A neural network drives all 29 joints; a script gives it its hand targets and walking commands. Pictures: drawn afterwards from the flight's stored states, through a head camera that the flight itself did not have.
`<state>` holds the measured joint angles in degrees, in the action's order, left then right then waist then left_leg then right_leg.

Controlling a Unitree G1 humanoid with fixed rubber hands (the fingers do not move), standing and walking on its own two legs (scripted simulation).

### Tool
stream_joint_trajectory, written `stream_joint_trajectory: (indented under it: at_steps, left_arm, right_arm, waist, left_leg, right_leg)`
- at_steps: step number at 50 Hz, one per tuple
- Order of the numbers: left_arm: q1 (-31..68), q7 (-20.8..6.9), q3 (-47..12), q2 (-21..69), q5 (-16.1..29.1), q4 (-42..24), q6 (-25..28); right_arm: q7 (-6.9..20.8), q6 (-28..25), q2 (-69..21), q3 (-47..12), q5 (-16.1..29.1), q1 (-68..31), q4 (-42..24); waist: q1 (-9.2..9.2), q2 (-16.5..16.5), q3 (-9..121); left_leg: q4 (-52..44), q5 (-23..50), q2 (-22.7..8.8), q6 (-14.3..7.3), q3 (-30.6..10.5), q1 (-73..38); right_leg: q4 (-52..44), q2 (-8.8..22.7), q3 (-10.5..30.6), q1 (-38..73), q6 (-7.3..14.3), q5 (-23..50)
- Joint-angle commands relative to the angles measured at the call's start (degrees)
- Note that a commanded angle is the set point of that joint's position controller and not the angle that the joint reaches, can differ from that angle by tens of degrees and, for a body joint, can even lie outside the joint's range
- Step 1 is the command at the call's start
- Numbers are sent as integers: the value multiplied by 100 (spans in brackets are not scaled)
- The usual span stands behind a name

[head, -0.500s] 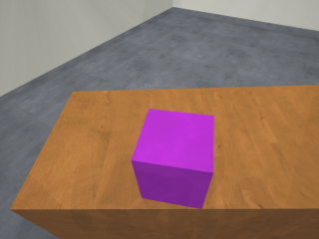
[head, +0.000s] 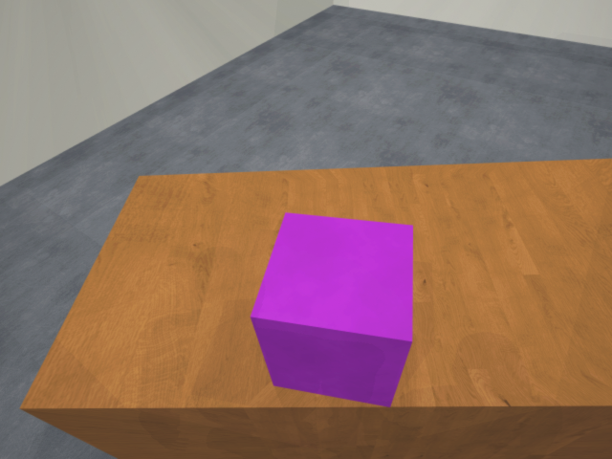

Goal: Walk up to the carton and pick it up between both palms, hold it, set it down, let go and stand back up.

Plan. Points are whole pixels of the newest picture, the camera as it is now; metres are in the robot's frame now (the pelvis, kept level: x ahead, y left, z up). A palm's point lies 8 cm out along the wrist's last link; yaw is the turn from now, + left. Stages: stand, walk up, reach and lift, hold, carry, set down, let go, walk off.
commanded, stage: stand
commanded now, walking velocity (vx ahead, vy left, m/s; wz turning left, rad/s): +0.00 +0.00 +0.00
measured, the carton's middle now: (338, 311) +0.38 -0.02 -0.08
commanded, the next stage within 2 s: none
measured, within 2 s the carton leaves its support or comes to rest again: neither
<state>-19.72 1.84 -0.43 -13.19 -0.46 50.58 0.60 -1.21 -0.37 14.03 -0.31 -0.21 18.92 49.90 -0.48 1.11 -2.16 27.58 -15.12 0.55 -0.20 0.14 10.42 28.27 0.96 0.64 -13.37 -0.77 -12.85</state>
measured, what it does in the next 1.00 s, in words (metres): stands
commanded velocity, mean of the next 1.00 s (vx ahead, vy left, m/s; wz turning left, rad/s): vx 0.00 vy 0.00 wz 0.00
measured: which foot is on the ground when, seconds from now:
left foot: down 0.00-1.00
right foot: down 0.00-1.00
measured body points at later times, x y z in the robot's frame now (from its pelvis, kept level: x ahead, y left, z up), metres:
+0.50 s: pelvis +0.02 +0.00 +0.00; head +0.02 -0.01 +0.45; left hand +0.05 +0.25 -0.14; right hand +0.05 -0.25 -0.14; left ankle +0.00 +0.12 -0.74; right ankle +0.03 -0.13 -0.74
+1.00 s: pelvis +0.02 +0.00 +0.00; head +0.03 -0.01 +0.45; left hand +0.05 +0.25 -0.14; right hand +0.03 -0.24 -0.15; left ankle +0.00 +0.12 -0.74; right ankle +0.03 -0.13 -0.74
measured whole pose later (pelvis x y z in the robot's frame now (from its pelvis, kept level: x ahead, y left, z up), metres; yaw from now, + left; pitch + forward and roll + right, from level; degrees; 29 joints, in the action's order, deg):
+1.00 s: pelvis +0.02 +0.00 +0.00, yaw -1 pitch -2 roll +0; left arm -17.5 2.8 -0.6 -11.3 -0.2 56.7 0.3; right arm -2.3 -0.5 12.3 -0.3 -0.1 18.7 55.4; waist -0.2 0.9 -2.6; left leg 24.5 -15.6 0.2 -0.3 1.2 7.3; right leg 25.9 0.7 1.9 -11.1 -1.0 -13.2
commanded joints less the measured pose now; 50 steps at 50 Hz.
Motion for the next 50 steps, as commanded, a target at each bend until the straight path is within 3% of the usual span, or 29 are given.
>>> stream_joint_trajectory:
  at_steps: [1,22,29,32,33,50]
  left_arm:
    - [-239,28,179,-794,7,-212,56]
    - [-179,74,170,-718,14,104,43]
    - [-183,85,150,-624,19,203,21]
    - [-163,92,145,-609,23,235,22]
    - [-150,92,151,-592,25,249,27]
    - [-134,118,119,-553,31,450,16]
  right_arm:
    - [-30,-71,694,156,-1,295,-256]
    - [-85,-74,597,132,-5,277,23]
    - [-104,-63,563,127,12,286,119]
    - [-108,-65,571,125,26,310,162]
    - [-110,-68,567,125,27,307,179]
    - [-130,-72,456,121,10,393,370]
  waist:
    - [17,-208,-269]
    - [14,-173,-164]
    - [19,-46,-245]
    - [41,-209,-216]
    - [21,-104,-220]
    - [21,-162,-212]
  left_leg:
    - [-739,113,-514,-67,-557,472]
    - [-759,756,-566,-34,-449,124]
    - [-811,668,-569,-21,-400,120]
    - [-835,668,-591,-34,-410,95]
    - [-829,680,-581,-18,-392,131]
    - [-876,817,-589,-30,-370,30]
  right_leg:
    - [-632,405,507,7,155,267]
    - [-620,414,522,240,159,928]
    - [-655,415,532,173,148,845]
    - [-665,392,517,200,139,826]
    - [-671,391,521,238,144,880]
    - [-670,403,505,215,111,954]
